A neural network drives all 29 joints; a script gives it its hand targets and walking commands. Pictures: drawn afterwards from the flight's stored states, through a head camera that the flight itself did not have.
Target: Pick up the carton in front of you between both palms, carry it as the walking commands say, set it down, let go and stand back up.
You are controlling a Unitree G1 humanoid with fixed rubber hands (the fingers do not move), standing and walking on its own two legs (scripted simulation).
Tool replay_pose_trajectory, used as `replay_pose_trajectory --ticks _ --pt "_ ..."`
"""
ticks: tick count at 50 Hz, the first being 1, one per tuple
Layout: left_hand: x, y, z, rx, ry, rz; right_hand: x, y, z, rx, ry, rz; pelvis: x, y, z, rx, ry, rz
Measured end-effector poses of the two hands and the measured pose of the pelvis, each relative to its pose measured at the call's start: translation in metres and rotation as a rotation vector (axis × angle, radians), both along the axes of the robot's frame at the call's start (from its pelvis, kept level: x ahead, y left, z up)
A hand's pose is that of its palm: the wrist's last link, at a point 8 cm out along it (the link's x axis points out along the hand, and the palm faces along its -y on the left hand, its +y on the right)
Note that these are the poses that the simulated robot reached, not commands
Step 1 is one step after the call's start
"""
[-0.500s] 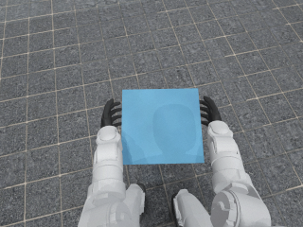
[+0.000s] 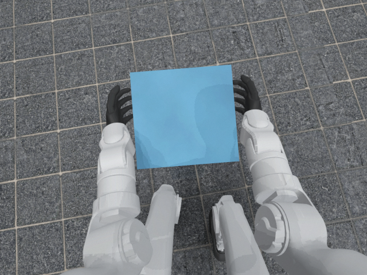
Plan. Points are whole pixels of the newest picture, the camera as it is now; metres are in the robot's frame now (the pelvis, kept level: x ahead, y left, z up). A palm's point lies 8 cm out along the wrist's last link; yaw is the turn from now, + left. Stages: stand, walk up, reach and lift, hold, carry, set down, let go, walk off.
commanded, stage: set down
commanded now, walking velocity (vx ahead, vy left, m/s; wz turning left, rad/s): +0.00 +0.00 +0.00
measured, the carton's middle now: (184, 121) +0.44 +0.07 -0.17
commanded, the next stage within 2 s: none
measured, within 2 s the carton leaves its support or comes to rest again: rests again in 1.64 s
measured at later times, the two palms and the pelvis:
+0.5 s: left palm (126, 133) +0.40 +0.23 -0.23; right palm (225, 113) +0.49 -0.05 -0.23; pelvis -0.03 +0.01 -0.12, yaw -2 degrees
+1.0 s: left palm (133, 138) +0.41 +0.24 -0.36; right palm (215, 114) +0.52 -0.03 -0.37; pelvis -0.04 +0.00 -0.20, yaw -1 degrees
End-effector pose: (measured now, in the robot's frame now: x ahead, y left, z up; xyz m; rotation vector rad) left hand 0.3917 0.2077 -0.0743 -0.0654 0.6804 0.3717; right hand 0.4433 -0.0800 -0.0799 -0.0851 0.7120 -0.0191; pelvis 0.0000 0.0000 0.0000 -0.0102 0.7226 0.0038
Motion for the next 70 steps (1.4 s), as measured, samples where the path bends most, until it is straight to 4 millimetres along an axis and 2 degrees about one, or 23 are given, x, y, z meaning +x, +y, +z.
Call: replay_pose_trajectory --ticks 9,21,36,46,52,60,70 --pt "0.006 0.009 -0.060 -0.001 0.003 0.024 0.014 0.011 -0.060 -0.015 0.000 0.024 -0.010 0.007 -0.044 -0.009 0.063 -0.004" --pt "0.014 0.020 -0.136 -0.002 0.013 0.066 0.039 0.026 -0.129 -0.041 0.001 0.084 -0.026 0.014 -0.103 -0.016 0.089 -0.017" --pt "0.018 0.035 -0.220 0.004 0.052 0.091 0.061 0.044 -0.215 -0.055 0.033 0.173 -0.044 0.008 -0.164 0.005 0.073 -0.026" --pt "0.021 0.039 -0.278 0.010 0.101 0.091 0.078 0.050 -0.273 -0.056 0.069 0.228 -0.043 0.002 -0.194 0.028 0.057 -0.056" --pt "0.023 0.036 -0.290 -0.016 0.119 0.106 0.082 0.048 -0.293 -0.083 0.082 0.255 -0.033 0.000 -0.200 0.049 0.058 -0.056" --pt "0.023 0.042 -0.296 -0.018 0.125 0.091 0.087 0.054 -0.295 -0.067 0.092 0.266 -0.029 -0.004 -0.203 0.052 0.070 -0.059" --pt "0.023 0.040 -0.295 -0.026 0.103 0.067 0.081 0.046 -0.294 -0.060 0.070 0.272 -0.039 -0.006 -0.212 0.060 0.015 -0.053"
